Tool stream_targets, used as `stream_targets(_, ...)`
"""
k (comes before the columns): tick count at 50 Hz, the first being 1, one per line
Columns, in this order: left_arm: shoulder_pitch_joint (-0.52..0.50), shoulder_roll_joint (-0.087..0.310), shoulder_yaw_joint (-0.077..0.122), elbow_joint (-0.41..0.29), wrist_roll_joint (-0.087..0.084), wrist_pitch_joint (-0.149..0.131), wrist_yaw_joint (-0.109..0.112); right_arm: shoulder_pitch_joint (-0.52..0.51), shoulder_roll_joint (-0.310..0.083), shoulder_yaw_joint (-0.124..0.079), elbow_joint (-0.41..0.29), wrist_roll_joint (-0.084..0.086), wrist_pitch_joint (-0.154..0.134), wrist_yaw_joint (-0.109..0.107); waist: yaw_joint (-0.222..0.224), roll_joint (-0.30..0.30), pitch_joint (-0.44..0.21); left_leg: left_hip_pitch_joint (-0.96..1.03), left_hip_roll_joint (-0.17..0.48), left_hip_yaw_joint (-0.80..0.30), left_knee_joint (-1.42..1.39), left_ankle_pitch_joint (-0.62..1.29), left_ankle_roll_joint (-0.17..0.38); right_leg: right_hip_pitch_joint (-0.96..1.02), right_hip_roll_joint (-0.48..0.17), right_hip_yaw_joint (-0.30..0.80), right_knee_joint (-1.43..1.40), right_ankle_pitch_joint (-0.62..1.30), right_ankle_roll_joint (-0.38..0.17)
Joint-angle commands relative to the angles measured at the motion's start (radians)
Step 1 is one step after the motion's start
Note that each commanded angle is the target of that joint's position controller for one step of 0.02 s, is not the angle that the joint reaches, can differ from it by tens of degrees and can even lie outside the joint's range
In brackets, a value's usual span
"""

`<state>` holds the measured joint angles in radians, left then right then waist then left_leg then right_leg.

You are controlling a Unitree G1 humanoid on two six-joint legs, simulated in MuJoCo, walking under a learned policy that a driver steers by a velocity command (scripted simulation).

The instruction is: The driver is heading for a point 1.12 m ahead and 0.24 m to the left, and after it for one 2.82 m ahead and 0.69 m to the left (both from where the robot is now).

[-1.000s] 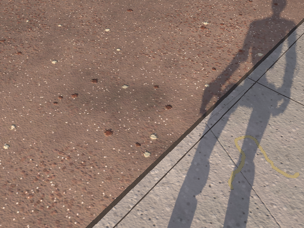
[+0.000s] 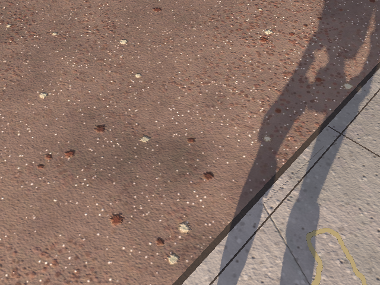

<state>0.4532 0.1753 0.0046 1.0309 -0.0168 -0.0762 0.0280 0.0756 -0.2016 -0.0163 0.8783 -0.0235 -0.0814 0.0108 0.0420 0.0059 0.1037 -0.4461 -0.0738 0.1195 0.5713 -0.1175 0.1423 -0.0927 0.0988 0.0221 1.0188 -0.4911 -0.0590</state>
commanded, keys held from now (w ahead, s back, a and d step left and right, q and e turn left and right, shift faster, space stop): no key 0.66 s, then w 0.34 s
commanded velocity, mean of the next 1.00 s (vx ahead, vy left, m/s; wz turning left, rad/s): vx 0.13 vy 0.00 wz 0.00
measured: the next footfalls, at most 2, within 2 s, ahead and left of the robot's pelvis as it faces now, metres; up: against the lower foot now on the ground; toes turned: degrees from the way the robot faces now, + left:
right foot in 0.38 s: +0.12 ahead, -0.13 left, +0.00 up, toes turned +0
left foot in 1.00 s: +0.22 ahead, +0.08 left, +0.00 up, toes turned +5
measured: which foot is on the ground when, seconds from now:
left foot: down 0.00-0.76, up 0.78-0.98, down 1.00-1.00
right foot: up 0.00-0.36, down 0.38-1.00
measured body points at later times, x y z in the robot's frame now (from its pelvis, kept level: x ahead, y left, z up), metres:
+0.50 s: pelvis +0.08 -0.02 +0.03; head +0.07 -0.03 +0.48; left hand +0.09 +0.19 -0.13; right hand +0.08 -0.25 -0.14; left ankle +0.11 +0.04 -0.72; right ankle +0.08 -0.13 -0.72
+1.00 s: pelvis +0.16 -0.01 +0.02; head +0.16 +0.02 +0.47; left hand +0.06 +0.22 -0.14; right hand +0.20 -0.25 -0.12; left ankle +0.18 +0.08 -0.72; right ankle +0.08 -0.13 -0.72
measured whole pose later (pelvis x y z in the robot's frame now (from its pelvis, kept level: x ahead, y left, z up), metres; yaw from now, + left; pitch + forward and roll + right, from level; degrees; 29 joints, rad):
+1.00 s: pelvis +0.16 -0.01 +0.02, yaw +1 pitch +0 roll -1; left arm 0.47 0.19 0.05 1.15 0.02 -0.05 0.02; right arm 0.27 -0.17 -0.03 1.03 -0.02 -0.07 0.01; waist 0.02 -0.04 0.00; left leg -0.28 0.00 0.08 0.54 -0.30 0.08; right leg -0.08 0.00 -0.01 0.46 -0.38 -0.04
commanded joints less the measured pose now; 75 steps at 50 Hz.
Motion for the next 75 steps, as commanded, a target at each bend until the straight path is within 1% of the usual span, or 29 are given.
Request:
stream_targets(1, 0.077, 0.119, 0.028, -0.036, 0.033, 0.013, 0.000, 0.193, -0.110, -0.034, 0.029, 0.037, 0.010, -0.006, -0.061, 0.019, -0.221, 0.472, 0.414, -0.468, -0.212, 0.653, 0.234, -0.382, -0.062, 0.055, 0.359, 0.053, 0.012)
stream_targets(2, 0.024, 0.118, 0.033, -0.046, 0.046, 0.020, -0.006, 0.166, -0.071, -0.022, 0.032, 0.027, 0.007, -0.010, -0.039, -0.023, -0.152, 0.367, 0.373, -0.412, -0.262, 0.592, 0.198, -0.366, -0.088, 0.051, 0.303, 0.078, 0.015)
stream_targets(4, 0.030, 0.075, 0.028, -0.037, 0.058, 0.051, -0.019, 0.187, -0.048, -0.008, 0.063, 0.023, 0.004, -0.021, -0.003, -0.018, -0.119, 0.213, 0.319, -0.295, -0.316, 0.586, 0.143, -0.247, -0.112, 0.038, 0.180, 0.106, 0.027)
stream_targets(6, 0.047, 0.027, 0.019, -0.022, 0.048, 0.072, -0.018, 0.199, -0.054, -0.001, 0.085, 0.011, -0.007, -0.018, 0.022, 0.004, -0.130, 0.131, 0.281, -0.218, -0.320, 0.627, 0.116, -0.156, -0.108, 0.013, 0.070, 0.122, 0.036)
stream_targets(8, 0.012, 0.029, 0.016, -0.022, 0.044, 0.087, -0.010, 0.197, -0.079, 0.000, 0.094, 0.000, -0.007, -0.015, 0.026, 0.049, -0.127, 0.106, 0.254, -0.180, -0.331, 0.523, 0.094, -0.145, -0.110, -0.008, -0.069, 0.128, 0.039)
stream_targets(13, -0.116, 0.061, 0.015, -0.025, 0.043, 0.108, 0.001, 0.253, -0.108, -0.006, 0.119, 0.001, 0.031, -0.020, -0.032, 0.103, -0.094, 0.086, 0.250, -0.256, -0.399, -0.139, 0.069, -0.149, -0.111, -0.037, -0.266, 0.155, 0.039)
stream_targets(17, -0.108, 0.027, -0.001, 0.011, 0.039, 0.092, 0.008, 0.244, -0.084, 0.002, 0.127, 0.010, 0.054, -0.033, -0.023, 0.051, -0.047, 0.051, 0.252, -0.290, -0.358, -0.289, 0.041, -0.055, -0.104, -0.050, -0.495, 0.208, 0.025)
stream_targets(19, -0.075, 0.050, -0.004, 0.025, 0.049, 0.073, 0.016, 0.279, -0.058, 0.008, 0.137, 0.011, 0.053, -0.034, -0.030, -0.004, -0.030, 0.029, 0.220, -0.289, -0.310, -0.286, -0.027, 0.011, -0.188, 0.058, -0.654, 0.275, 0.009)
stream_targets(20, -0.106, 0.095, 0.002, 0.025, 0.041, 0.065, 0.017, 0.329, -0.022, 0.012, 0.144, 0.026, 0.054, -0.030, -0.082, -0.093, -0.005, 0.049, 0.141, -0.216, -0.283, -0.217, -0.057, -0.061, -0.244, 0.142, -0.678, 0.259, -0.022)
stream_targets(21, -0.123, 0.058, -0.007, 0.033, 0.030, 0.057, 0.011, 0.319, -0.015, 0.015, 0.161, 0.025, 0.057, -0.030, -0.077, -0.114, -0.003, 0.179, 0.107, -0.168, -0.246, -0.127, -0.071, -0.182, -0.251, 0.151, -0.727, 0.196, -0.028)
stream_targets(25, -0.131, 0.042, -0.012, 0.047, 0.019, 0.041, 0.013, 0.313, -0.036, 0.011, 0.186, 0.012, 0.059, -0.031, -0.081, -0.069, -0.033, 0.300, 0.142, -0.188, -0.226, -0.026, -0.069, -0.195, -0.198, 0.093, -0.734, 0.250, 0.004)
stream_targets(33, -0.076, 0.023, -0.015, 0.084, 0.024, 0.046, 0.014, 0.298, 0.000, 0.020, 0.230, 0.017, 0.059, -0.044, -0.056, -0.010, -0.033, 0.274, 0.152, -0.189, -0.237, -0.007, -0.077, -0.126, -0.193, 0.075, -0.707, 0.332, -0.007)
stream_targets(35, -0.045, 0.042, -0.005, 0.095, 0.028, 0.050, 0.013, 0.305, -0.006, 0.015, 0.237, 0.015, 0.062, -0.043, -0.049, -0.025, -0.042, 0.255, 0.114, -0.162, -0.197, -0.181, -0.068, -0.126, -0.174, 0.078, -0.713, 0.130, -0.027)
stream_targets(37, -0.021, 0.082, 0.016, 0.091, 0.032, 0.060, 0.007, 0.289, -0.017, 0.005, 0.223, 0.005, 0.067, -0.035, -0.033, -0.069, 0.022, 0.132, 0.066, -0.125, -0.109, -0.403, -0.051, -0.155, -0.204, 0.158, -0.756, -0.182, -0.079)
stream_targets(40, 0.049, 0.113, 0.041, 0.103, 0.033, 0.060, 0.005, 0.212, 0.024, 0.009, 0.171, -0.019, 0.053, -0.016, 0.006, -0.147, 0.110, -0.049, 0.067, -0.051, 0.130, -0.300, -0.054, -0.122, -0.392, 0.392, -0.899, -0.331, -0.188)
stream_targets(42, 0.042, 0.116, 0.049, 0.097, 0.044, 0.046, 0.001, 0.179, -0.006, -0.003, 0.139, -0.013, 0.035, -0.007, 0.001, -0.115, 0.097, -0.117, 0.103, -0.082, 0.214, -0.312, -0.050, -0.075, -0.423, 0.409, -0.910, -0.212, -0.211)
stream_targets(46, 0.003, 0.117, 0.057, 0.085, 0.037, 0.022, -0.003, 0.172, -0.003, -0.016, 0.113, 0.005, 0.010, 0.006, -0.032, -0.093, 0.051, 0.000, 0.095, -0.053, 0.089, -0.263, -0.060, -0.070, -0.345, 0.246, -0.856, 0.004, -0.164)
stream_targets(49, -0.047, 0.114, 0.059, 0.071, 0.030, 0.016, -0.006, 0.366, 0.004, -0.030, 0.177, 0.012, 0.006, 0.002, -0.122, -0.051, 0.013, 0.398, 0.027, -0.003, -0.099, -0.177, -0.064, -0.296, -0.248, 0.113, -0.692, 0.049, -0.116)
stream_targets(50, -0.074, 0.077, 0.048, 0.054, 0.035, 0.006, -0.011, 0.488, -0.044, -0.047, 0.207, 0.003, 0.000, -0.009, -0.174, 0.052, -0.022, 0.556, 0.129, -0.153, -0.187, -0.264, -0.047, -0.408, -0.185, 0.029, -0.492, 0.107, -0.083)
stream_targets(51, -0.094, -0.004, 0.026, 0.004, 0.027, -0.003, -0.024, 0.612, -0.157, -0.074, 0.221, -0.001, -0.002, -0.019, -0.204, 0.314, -0.074, 0.667, 0.390, -0.593, -0.400, -0.569, 0.041, -0.597, -0.057, -0.124, -0.141, 0.030, -0.026)
stream_targets(52, -0.135, 0.081, 0.047, -0.018, 0.058, -0.001, -0.031, 0.612, -0.143, -0.070, 0.236, 0.001, 0.012, -0.021, -0.178, 0.230, -0.020, 0.582, 0.469, -0.751, -0.452, -0.624, 0.102, -0.677, -0.077, -0.065, 0.056, -0.037, -0.042)
stream_targets(53, -0.175, 0.081, 0.050, -0.031, 0.065, -0.001, -0.042, 0.499, -0.112, -0.059, 0.199, -0.002, 0.013, -0.019, -0.121, 0.099, 0.043, 0.489, 0.446, -0.677, -0.440, -0.585, 0.099, -0.695, -0.136, -0.019, 0.124, 0.057, -0.055)
stream_targets(55, -0.171, 0.048, 0.046, -0.023, 0.051, -0.008, -0.055, 0.382, -0.082, -0.047, 0.159, 0.004, -0.003, -0.014, -0.059, 0.025, 0.041, 0.402, 0.366, -0.495, -0.460, -0.351, 0.058, -0.622, -0.179, -0.003, 0.087, 0.211, -0.044)
stream_targets(60, -0.234, 0.047, 0.052, -0.045, 0.050, 0.024, -0.062, 0.470, -0.039, -0.022, 0.205, 0.010, -0.027, -0.025, -0.043, 0.055, 0.003, 0.458, 0.280, -0.257, -0.428, 0.178, 0.031, -0.631, -0.167, -0.070, 0.003, 0.322, 0.003)
stream_targets(68, -0.531, 0.038, 0.031, -0.165, 0.032, 0.028, -0.061, 0.518, -0.053, -0.013, 0.226, 0.006, -0.034, -0.031, -0.084, 0.091, 0.048, 0.447, 0.262, -0.152, -0.424, 0.436, 0.028, -0.502, -0.111, -0.154, -0.388, 0.452, -0.015)
stream_targets(71, -0.456, 0.072, 0.046, -0.158, 0.033, 0.019, -0.047, 0.482, -0.078, -0.020, 0.229, 0.002, -0.035, -0.035, -0.031, 0.091, -0.002, 0.519, 0.284, -0.124, -0.289, 0.747, 0.018, -0.366, -0.067, -0.162, -0.438, 0.385, -0.072)
stream_targets(73, -0.197, 0.110, 0.071, -0.075, 0.035, 0.004, -0.032, 0.451, -0.101, -0.028, 0.226, 0.003, -0.027, -0.036, 0.077, 0.074, -0.133, 0.505, 0.260, -0.093, 0.014, 0.845, -0.003, -0.095, -0.022, -0.166, -0.516, 0.378, -0.114)
stream_targets(74, -0.040, 0.159, 0.091, -0.032, 0.055, -0.004, -0.022, 0.446, -0.091, -0.025, 0.213, 0.009, -0.025, -0.032, 0.133, 0.044, -0.218, 0.335, 0.227, -0.080, 0.253, 0.610, -0.013, 0.142, -0.129, -0.051, -0.534, 0.313, -0.149)
stream_targets(75, 0.065, 0.255, 0.115, -0.028, 0.077, -0.004, -0.019, 0.514, 0.005, -0.009, 0.184, 0.033, -0.023, -0.021, 0.108, -0.135, -0.353, 0.044, 0.090, -0.029, 0.648, -0.004, -0.045, 0.388, -0.430, 0.387, -0.586, 0.146, -0.249)
Velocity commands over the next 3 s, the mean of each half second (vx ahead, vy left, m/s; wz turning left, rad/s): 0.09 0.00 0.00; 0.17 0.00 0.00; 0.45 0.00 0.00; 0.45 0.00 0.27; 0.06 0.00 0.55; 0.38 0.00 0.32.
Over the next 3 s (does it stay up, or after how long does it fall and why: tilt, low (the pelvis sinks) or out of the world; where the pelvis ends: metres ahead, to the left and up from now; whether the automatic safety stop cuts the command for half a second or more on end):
stays up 0.84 0.10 0.02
